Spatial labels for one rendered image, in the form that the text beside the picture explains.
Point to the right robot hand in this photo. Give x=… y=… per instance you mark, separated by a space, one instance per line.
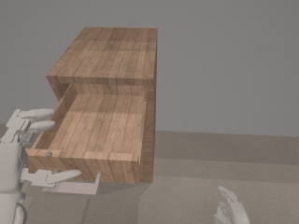
x=235 y=213

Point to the left robot hand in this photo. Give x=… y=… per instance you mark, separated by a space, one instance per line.
x=21 y=129

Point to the handle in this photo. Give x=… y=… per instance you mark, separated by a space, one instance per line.
x=75 y=189

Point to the robot left forearm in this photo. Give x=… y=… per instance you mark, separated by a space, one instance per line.
x=11 y=209

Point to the drawer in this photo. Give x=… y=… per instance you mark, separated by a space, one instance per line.
x=98 y=127

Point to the cabinet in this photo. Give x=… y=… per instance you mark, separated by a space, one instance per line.
x=113 y=56

